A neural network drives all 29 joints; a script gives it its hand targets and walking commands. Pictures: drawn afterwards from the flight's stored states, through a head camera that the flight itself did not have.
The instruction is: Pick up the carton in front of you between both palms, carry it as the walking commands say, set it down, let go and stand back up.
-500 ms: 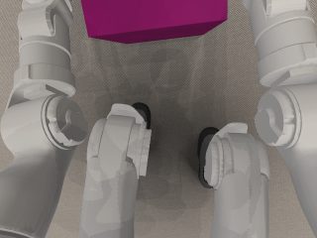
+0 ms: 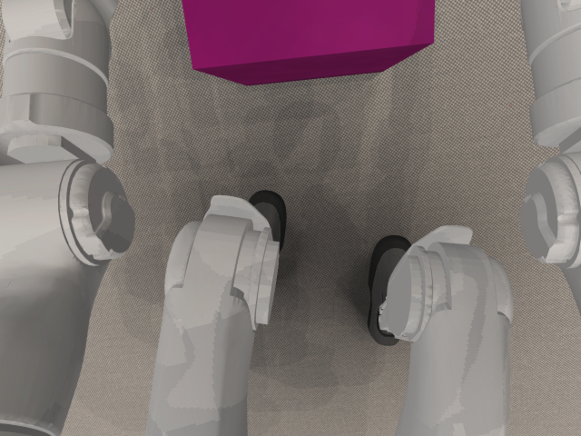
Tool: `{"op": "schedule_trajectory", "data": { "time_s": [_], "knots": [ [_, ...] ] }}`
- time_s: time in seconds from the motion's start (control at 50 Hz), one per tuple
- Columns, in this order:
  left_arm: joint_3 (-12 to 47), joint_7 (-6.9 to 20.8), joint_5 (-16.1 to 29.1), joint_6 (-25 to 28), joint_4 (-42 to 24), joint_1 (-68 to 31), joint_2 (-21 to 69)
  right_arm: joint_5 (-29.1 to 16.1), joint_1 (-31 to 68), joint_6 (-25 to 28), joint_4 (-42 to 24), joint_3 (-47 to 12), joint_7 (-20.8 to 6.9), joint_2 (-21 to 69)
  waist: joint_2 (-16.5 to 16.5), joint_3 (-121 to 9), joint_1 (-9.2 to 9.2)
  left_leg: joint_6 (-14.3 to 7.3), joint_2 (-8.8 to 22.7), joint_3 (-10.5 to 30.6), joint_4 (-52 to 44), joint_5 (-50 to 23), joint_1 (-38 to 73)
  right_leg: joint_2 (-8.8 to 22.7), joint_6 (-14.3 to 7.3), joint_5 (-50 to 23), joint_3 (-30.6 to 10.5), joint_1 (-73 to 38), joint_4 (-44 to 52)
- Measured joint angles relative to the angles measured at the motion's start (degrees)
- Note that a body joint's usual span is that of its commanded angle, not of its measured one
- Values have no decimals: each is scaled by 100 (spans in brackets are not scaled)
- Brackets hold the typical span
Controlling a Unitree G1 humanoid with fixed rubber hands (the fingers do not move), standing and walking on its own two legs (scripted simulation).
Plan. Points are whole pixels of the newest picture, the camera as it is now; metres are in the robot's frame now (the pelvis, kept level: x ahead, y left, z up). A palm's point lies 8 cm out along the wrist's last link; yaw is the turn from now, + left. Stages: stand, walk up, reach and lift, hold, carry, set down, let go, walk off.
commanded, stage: set down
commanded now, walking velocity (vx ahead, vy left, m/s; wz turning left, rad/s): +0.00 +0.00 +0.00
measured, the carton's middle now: out of the picture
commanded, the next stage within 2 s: let go in 0.86 s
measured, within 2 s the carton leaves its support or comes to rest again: neither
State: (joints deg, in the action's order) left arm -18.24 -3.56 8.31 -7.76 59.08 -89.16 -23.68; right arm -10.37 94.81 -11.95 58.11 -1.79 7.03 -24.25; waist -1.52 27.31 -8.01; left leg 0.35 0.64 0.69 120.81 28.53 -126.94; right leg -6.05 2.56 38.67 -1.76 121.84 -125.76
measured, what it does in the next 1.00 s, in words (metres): rises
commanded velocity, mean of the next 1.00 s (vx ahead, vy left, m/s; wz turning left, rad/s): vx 0.00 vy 0.00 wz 0.00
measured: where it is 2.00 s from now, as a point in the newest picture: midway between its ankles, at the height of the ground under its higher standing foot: (323, 285)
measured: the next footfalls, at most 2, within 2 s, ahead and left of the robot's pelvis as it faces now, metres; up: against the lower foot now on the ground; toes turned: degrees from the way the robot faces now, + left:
none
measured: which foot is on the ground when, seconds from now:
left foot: down 0.00-1.00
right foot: down 0.00-1.00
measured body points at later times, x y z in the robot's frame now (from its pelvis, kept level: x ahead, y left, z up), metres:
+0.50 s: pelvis +0.02 +0.00 +0.12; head +0.37 +0.04 +0.39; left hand +0.55 +0.31 +0.01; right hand +0.64 -0.08 +0.01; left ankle +0.13 +0.12 -0.35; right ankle +0.09 -0.12 -0.35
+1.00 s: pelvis +0.04 +0.01 +0.25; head +0.36 +0.05 +0.57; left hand +0.54 +0.31 +0.15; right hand +0.62 -0.08 +0.15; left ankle +0.13 +0.12 -0.35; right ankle +0.09 -0.12 -0.35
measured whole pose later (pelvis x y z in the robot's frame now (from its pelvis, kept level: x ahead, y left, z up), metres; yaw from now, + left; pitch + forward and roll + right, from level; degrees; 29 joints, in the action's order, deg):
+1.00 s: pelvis +0.04 +0.01 +0.25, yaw +0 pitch +46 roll -3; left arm -24.6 2.3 -3.7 -12.6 46.4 -66.0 -15.8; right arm 5.6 74.2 -14.7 52.6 15.2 3.2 -15.1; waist -2.5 -1.1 -6.9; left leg 0.3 -0.9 2.9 63.6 15.6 -94.4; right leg -4.2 1.8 22.5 -3.1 89.9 -65.9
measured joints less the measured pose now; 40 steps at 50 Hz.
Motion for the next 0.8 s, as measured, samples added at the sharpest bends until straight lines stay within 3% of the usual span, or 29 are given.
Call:
{"op": "schedule_trajectory", "data": {
  "time_s": [0.12, 0.26, 0.54, 0.8],
  "knots": [
    [30, -65, -187, -356, -165, 153, 155, 350, -15, -250, 269, 516, -24, 139, -109, -702, -53, 64, -113, 96, -562, -99, 187, 92, -71, -102, 72, -209, 588],
    [-147, 20, -471, -401, -200, 534, 354, 825, -268, -216, 553, 1108, -151, 313, -138, -1614, -44, 80, -179, 173, -1278, -221, 269, 147, -93, -260, 112, -306, 1362],
    [-316, 129, -448, -761, -1079, 1239, 414, 788, -943, -552, -381, 1029, -184, 344, -91, -2301, -13, 49, -178, 192, -2671, -442, 966, 127, -76, -609, 27, -960, 2839],
    [-460, 305, -667, -693, -1173, 1743, 585, 1024, -1426, -464, -371, 1258, -346, 519, -122, -2714, 24, 45, -184, 233, -4382, -870, 2223, 156, -100, -1127, -45, -2178, 4599]
  ]
}}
